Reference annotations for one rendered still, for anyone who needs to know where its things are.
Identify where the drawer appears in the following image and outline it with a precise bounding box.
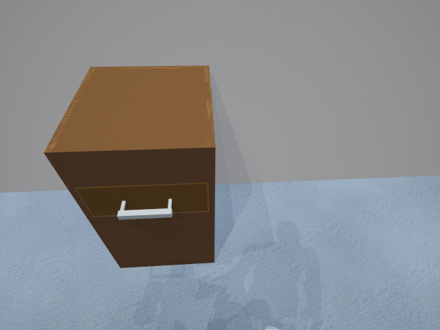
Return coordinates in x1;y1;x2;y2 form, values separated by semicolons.
76;182;208;216

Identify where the handle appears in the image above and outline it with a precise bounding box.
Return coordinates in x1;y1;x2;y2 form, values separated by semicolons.
117;199;173;220

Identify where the cabinet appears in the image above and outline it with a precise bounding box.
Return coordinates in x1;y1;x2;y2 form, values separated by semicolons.
44;65;215;268

